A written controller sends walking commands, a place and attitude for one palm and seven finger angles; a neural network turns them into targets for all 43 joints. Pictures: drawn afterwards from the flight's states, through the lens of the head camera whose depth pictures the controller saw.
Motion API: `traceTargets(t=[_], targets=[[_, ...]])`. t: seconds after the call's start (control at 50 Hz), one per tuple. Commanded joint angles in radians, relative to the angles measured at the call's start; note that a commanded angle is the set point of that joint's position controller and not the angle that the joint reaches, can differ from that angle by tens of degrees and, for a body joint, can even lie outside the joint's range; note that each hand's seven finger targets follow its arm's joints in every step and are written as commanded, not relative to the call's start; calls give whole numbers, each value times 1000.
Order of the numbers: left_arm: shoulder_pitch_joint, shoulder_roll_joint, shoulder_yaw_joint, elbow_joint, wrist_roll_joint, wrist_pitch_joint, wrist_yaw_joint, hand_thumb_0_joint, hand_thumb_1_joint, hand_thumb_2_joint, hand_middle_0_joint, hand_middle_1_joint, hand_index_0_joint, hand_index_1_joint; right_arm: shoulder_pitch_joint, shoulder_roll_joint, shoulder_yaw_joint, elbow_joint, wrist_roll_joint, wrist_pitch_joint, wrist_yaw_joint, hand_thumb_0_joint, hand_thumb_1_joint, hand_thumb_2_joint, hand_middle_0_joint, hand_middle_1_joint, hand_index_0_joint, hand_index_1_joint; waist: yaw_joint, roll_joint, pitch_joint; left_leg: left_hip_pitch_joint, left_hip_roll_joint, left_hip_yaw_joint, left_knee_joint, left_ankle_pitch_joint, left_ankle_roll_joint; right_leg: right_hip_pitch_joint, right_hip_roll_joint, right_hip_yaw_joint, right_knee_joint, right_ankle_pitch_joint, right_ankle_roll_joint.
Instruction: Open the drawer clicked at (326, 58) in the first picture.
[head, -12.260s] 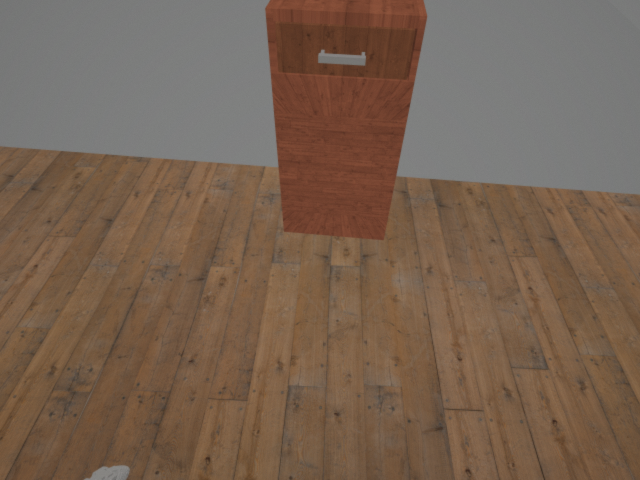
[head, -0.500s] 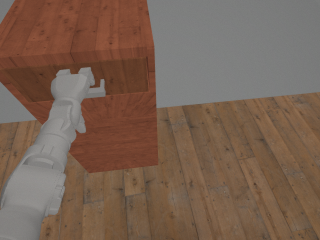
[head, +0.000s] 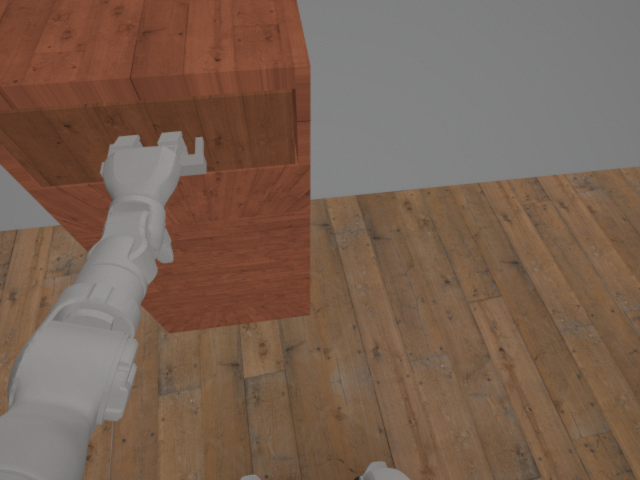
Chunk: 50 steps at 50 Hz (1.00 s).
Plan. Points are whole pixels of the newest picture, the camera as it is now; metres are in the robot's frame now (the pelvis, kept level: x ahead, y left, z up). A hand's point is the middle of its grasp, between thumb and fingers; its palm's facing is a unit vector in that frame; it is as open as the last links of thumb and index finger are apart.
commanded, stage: lower the fingers behind the handle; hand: left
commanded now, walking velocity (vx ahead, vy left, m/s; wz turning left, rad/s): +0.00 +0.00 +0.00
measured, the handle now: (156, 157) +0.55 +0.20 +0.05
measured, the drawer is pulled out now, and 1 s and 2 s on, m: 0.00 0.00 0.05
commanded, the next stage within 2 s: close the thumb around the handle in 0.44 s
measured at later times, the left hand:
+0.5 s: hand (158, 196) +0.50 +0.20 +0.02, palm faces -0.04 -0.02 -1.00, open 13.8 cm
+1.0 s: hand (155, 197) +0.49 +0.20 +0.03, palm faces -0.04 -0.02 -1.00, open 8.2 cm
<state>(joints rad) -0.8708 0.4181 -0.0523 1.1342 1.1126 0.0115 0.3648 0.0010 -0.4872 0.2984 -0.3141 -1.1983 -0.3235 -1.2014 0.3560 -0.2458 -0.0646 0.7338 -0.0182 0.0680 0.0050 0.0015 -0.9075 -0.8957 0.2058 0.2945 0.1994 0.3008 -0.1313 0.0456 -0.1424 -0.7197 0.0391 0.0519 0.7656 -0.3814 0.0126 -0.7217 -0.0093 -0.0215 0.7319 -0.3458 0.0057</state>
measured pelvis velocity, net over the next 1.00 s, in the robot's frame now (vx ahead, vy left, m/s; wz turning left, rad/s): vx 0.01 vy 0.00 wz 0.00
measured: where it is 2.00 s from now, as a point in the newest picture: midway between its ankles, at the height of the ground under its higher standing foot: outside the picture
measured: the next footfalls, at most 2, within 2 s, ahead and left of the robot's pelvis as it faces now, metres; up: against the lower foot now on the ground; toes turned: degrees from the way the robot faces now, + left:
none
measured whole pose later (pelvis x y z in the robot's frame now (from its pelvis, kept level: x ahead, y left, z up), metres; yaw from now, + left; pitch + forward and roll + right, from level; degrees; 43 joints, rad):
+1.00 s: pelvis +0.01 +0.00 +0.00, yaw +0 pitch +20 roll -1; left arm -0.85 0.42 -0.06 1.10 1.10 0.02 0.36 0.00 0.32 0.65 -0.35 -1.29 -0.38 -1.29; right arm 0.35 -0.25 -0.06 0.73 -0.02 0.07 0.00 0.00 -0.91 -0.90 0.21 0.29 0.20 0.30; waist -0.12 0.05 -0.15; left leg -0.72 0.04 0.04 0.77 -0.39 0.01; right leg -0.72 0.00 -0.03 0.73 -0.36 0.00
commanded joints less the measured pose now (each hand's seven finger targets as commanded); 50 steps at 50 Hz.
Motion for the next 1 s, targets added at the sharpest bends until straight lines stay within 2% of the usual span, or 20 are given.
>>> traceTargets(t=[0.0, 0.1, 0.14, 0.26, 0.32, 0.36, 0.4, 0.48, 0.52, 0.54, 0.6, 0.64, 0.66, 0.72, 0.76, 0.8, 0.86, 0.9, 0.94, 0.98], targets=[[-447, 219, 46, -201, 6, -5, 54, 0, -500, 300, -300, -1200, -300, -1200, 138, -162, -61, -54, -8, -21, -16, 0, -900, -900, 200, 300, 200, 300, -4, 31, -430, 281, -43, -27, -34, 455, 22, 171, 62, -13, -36, 359, -36], [-447, 211, 31, -167, 2, 20, 56, 0, -500, 300, -300, -1200, -300, -1200, 141, -166, -57, -51, -6, -19, -16, 0, -900, -900, 200, 300, 200, 300, -16, 14, -403, 253, -43, -24, -33, 418, 22, 160, 63, -15, -40, 339, -33], [-471, 238, 47, -169, -1, 22, 54, 0, -500, 300, -300, -1200, -300, -1200, 144, -169, -55, -48, -5, -20, -19, 0, -900, -900, 200, 300, 200, 300, -16, 26, -410, 257, -42, -27, -39, 405, 22, 161, 61, -14, -40, 326, -34], [-506, 188, -4, -153, -8, 26, 35, 0, -500, 300, -300, -1200, -300, -1200, 152, -168, -52, -47, -2, -26, -24, 0, -900, -900, 200, 300, 200, 300, -36, 18, -395, 261, -39, -34, -39, 376, 24, 126, 62, -16, -45, 295, -33], [-494, 260, 57, -166, -10, 12, 31, 0, -500, 300, -300, -1200, -300, -1200, 159, -172, -51, -48, -7, -25, -27, 0, -900, -900, 200, 300, 200, 300, -17, 24, -447, 261, -43, -32, -28, 416, 25, 170, 61, -10, -34, 338, -34], [-435, 232, 41, -157, -8, 10, 25, 0, -500, 300, -300, -1200, -300, -1200, 157, -166, -53, -55, -5, -23, -26, 0, -900, -900, 200, 300, 200, 300, -10, 27, -436, 261, -43, -27, -22, 437, 24, 171, 62, -11, -34, 358, -33], [-423, 265, 66, -165, -9, 7, 28, 0, -500, 300, -300, -1200, -300, -1200, 153, -169, -50, -57, -5, -20, -26, 0, -900, -900, 200, 300, 200, 300, -1, 16, -427, 240, -43, -25, -27, 426, 24, 187, 61, -10, -33, 359, -32], [-408, 230, 42, -172, -12, 4, 33, 0, -500, 300, -300, -1200, -300, -1200, 149, -167, -53, -57, -4, -19, -24, 0, -900, -900, 200, 300, 200, 300, -7, 4, -407, 241, -43, -23, -30, 427, 24, 187, 63, -12, -41, 364, -31], [-431, 257, 58, -174, -16, 6, 34, 0, -500, 300, -300, -1200, -300, -1200, 149, -171, -50, -52, -4, -17, -25, 0, -900, -900, 200, 300, 200, 300, -10, 4, -407, 230, -46, -19, -31, 423, 26, 201, 60, -8, -43, 375, -32], [-444, 273, 65, -190, -10, 4, 36, 0, -444, 324, -304, -1206, -304, -1206, 153, -171, -53, -51, -3, -16, -26, 0, -900, -900, 200, 300, 200, 300, -13, 8, -421, 240, -44, -21, -28, 431, 26, 198, 60, -6, -39, 383, -30], [-406, 252, 59, -199, -13, 6, 35, 0, -276, 396, -316, -1224, -316, -1224, 146, -166, -56, -55, -4, -16, -24, 0, -900, -900, 200, 300, 200, 300, 1, 28, -436, 262, -45, -16, -27, 462, 23, 210, 60, -7, -40, 406, -30], [-428, 231, 38, -206, -12, 4, 32, 0, -164, 444, -324, -1236, -324, -1236, 151, -166, -56, -54, -4, -13, -24, 0, -900, -900, 200, 300, 200, 300, -11, 18, -435, 266, -43, -21, -26, 478, 24, 204, 61, -9, -37, 413, -30], [-405, 227, 42, -201, -13, 5, 31, 0, -108, 468, -328, -1242, -328, -1242, 147, -164, -57, -53, -3, -13, -22, 0, -900, -900, 200, 300, 200, 300, -2, 34, -431, 274, -43, -19, -25, 485, 23, 199, 61, -9, -40, 412, -32], [-385, 251, 67, -211, -19, 1, 27, 0, 60, 540, -340, -1260, -340, -1260, 142, -167, -57, -56, -6, -9, -22, 0, -900, -900, 200, 300, 200, 300, 4, 14, -441, 276, -43, -20, -24, 503, 23, 222, 61, -8, -39, 431, -32], [-382, 209, 34, -218, -16, -2, 28, 0, 172, 588, -348, -1272, -348, -1272, 141, -162, -59, -57, -4, -10, -20, 0, -900, -900, 200, 300, 200, 300, 0, 24, -425, 282, -42, -19, -27, 501, 23, 205, 62, -11, -42, 426, -31], [-383, 213, 34, -207, -12, 1, 29, 0, 284, 636, -356, -1284, -356, -1284, 138, -164, -58, -56, -1, -9, -22, 0, -900, -900, 200, 300, 200, 300, -4, 0, -399, 266, -42, -21, -32, 472, 22, 199, 62, -13, -44, 405, -30], [-382, 213, 41, -215, -13, -3, 30, 0, 452, 708, -368, -1302, -368, -1302, 141, -161, -62, -54, -2, -10, -21, 0, -900, -900, 200, 300, 200, 300, 2, 22, -428, 295, -41, -26, -27, 501, 21, 197, 62, -11, -39, 411, -33], [-404, 171, 6, -223, -16, -2, 32, 0, 564, 756, -376, -1314, -376, -1314, 139, -159, -61, -52, -5, -11, -19, 0, -900, -900, 200, 300, 200, 300, -13, 20, -412, 297, -41, -23, -28, 492, 22, 186, 63, -13, -47, 406, -31], [-388, 220, 44, -203, -16, 1, 32, 0, 676, 804, -384, -1326, -384, -1326, 140, -163, -59, -51, -4, -8, -20, 0, -900, -900, 200, 300, 200, 300, -3, 1, -419, 279, -43, -22, -29, 489, 24, 214, 62, -9, -42, 423, -30], [-372, 229, 52, -205, -13, 4, 31, 0, 788, 852, -392, -1338, -392, -1338, 135, -161, -58, -53, -3, -7, -21, 0, -900, -900, 200, 300, 200, 300, 6, 2, -419, 267, -46, -16, -30, 489, 24, 229, 60, -7, -43, 438, -30]])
